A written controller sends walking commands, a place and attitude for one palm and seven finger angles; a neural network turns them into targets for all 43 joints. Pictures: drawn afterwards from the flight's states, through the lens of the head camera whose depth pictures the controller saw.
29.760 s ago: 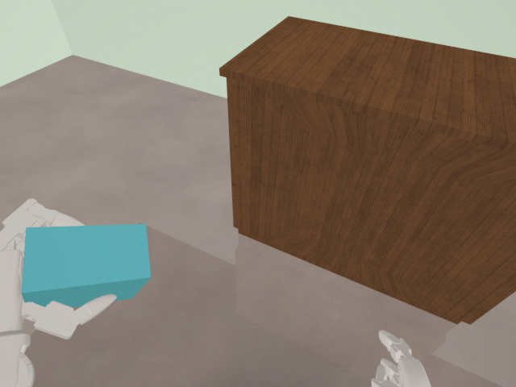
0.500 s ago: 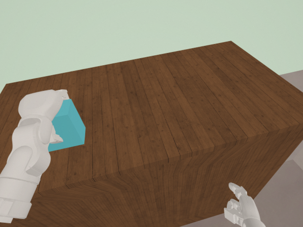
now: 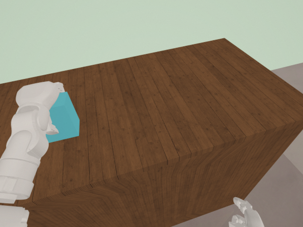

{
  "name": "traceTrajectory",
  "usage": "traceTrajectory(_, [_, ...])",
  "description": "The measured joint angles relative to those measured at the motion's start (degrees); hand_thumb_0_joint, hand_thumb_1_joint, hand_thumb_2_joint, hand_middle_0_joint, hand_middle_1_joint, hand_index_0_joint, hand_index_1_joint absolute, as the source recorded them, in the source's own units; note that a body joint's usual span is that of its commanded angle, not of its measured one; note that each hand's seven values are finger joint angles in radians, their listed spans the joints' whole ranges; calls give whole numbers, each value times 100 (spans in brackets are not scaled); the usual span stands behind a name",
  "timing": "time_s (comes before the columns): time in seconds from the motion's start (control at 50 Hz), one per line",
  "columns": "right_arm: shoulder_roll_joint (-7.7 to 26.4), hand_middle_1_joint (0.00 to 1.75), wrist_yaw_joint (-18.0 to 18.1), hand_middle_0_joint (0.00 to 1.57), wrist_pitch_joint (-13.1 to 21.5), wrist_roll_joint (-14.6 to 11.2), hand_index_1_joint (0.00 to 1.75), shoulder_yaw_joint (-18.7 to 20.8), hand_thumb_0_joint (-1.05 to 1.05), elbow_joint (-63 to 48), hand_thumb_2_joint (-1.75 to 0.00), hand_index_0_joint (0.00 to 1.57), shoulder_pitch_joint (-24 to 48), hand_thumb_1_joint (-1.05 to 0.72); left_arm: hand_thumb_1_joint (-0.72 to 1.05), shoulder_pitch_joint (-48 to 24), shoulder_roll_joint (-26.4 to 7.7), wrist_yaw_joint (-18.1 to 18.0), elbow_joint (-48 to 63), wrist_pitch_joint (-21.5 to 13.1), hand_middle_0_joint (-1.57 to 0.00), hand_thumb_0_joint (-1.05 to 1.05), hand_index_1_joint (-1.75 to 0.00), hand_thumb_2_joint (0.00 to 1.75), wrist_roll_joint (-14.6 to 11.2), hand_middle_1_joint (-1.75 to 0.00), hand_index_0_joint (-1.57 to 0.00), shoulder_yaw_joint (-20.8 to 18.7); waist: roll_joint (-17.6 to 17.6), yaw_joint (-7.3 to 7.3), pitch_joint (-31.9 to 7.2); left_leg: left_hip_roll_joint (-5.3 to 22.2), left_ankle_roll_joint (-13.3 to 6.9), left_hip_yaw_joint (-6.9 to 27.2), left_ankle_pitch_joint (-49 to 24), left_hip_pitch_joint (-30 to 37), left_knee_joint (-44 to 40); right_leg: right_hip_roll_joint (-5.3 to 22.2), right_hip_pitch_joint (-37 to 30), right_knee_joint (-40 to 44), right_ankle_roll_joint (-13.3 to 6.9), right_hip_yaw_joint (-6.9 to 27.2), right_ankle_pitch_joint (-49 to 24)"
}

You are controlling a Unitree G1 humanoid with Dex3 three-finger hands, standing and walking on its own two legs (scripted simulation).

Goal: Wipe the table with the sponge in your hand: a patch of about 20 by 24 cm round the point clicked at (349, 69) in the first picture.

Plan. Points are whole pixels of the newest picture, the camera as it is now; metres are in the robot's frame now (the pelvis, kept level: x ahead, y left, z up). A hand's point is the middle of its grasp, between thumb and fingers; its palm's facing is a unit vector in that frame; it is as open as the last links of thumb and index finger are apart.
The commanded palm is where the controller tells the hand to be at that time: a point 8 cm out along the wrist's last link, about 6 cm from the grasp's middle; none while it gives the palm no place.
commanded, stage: wipe forward along the first lane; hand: left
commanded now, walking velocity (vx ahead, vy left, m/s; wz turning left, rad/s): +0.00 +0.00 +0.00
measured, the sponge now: (54, 123) +0.34 +0.31 +0.11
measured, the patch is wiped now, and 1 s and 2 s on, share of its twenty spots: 0.30 0.60 0.80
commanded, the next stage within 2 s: slide across to the middle lane in 0.56 s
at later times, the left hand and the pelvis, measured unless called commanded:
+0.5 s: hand (48, 100) +0.38 +0.33 +0.15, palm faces -0.08 +0.01 -1.00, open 10.6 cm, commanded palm +0.37 +0.33 +0.18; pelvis +0.00 +0.01 +0.00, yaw -1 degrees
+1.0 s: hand (58, 95) +0.41 +0.31 +0.16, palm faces +0.01 +0.02 -1.00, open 10.6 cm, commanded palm +0.39 +0.29 +0.21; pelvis +0.01 +0.02 +0.00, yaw +0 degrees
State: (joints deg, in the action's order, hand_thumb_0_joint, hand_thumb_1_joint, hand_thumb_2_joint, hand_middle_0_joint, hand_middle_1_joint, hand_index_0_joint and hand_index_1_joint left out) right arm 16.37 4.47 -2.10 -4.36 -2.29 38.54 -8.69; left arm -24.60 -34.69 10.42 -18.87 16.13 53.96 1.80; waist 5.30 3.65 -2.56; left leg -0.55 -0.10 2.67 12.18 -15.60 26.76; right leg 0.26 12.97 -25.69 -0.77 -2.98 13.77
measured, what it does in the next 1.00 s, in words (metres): stands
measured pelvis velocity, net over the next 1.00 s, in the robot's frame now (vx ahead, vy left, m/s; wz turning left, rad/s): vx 0.01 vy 0.02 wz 0.00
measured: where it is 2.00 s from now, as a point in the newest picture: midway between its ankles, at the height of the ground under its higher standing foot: outside the picture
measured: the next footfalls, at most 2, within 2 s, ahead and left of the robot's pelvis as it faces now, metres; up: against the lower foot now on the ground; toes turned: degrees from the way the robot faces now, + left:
none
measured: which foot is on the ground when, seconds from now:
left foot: down 0.00-1.00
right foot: down 0.00-1.00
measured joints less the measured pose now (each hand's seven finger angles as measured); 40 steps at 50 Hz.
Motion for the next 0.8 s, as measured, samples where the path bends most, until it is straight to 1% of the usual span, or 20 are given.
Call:
traceTrajectory(0.14, [8, 30, 15, 20, -50, -2, 30, 7, 1, -17, -90, 20, -54, -90, -55, -417, -110, 60, -561, -150, -69, 0, -130, 103, 81, -130, -71, -27, -48, -84, -9, 2, -10, -1, -2, -84, 16, -3, 69, 18, 7, 1, -20])
traceTrajectory(0.28, [73, 30, 10, 20, -116, -2, 30, 74, 1, -51, -90, 20, -196, -90, -55, -539, -229, 78, -848, -364, -69, 0, -130, 103, 108, -130, -71, -134, -52, -159, -21, 14, -29, -39, 9, -137, 12, -14, 117, 64, 20, 40, -47])
traceTrajectory(0.38, [101, 30, 20, 20, -157, -12, 30, 112, 1, 2, -90, 20, -296, -90, -55, -663, -281, 31, -1066, -509, -69, 0, -130, 103, 98, -130, -71, -183, -75, -181, -34, 10, -39, -46, 8, -177, 5, -11, 152, 85, 28, 47, -56])
traceTrajectory(0.62, [90, 30, 13, 20, -208, -21, 30, 159, 1, 64, -90, 20, -419, -90, -55, -1055, -383, -48, -1707, -741, -69, 0, -130, 103, 199, -130, -71, -203, -83, -252, -67, 5, -64, -71, -11, -274, -30, -6, 239, 157, 49, 73, -104])
traceTrajectory(0.72, [77, 30, 15, 20, -204, -29, 30, 177, 1, 80, -90, 20, -464, -90, -55, -1244, -405, -77, -1944, -833, -69, 0, -130, 103, 248, -130, -71, -140, -89, -254, -75, -5, -75, -72, -24, -310, -49, 3, 270, 185, 57, 74, -119])
traceTrajectory(0.8, [63, 30, 0, 20, -189, -27, 30, 221, 1, 80, -90, 20, -508, -90, -55, -1144, -379, -183, -1754, -821, -69, 0, -130, 103, 252, -130, -71, -61, -80, -231, -75, -16, -88, -83, -22, -275, -79, 14, 232, 227, 65, 85, -128])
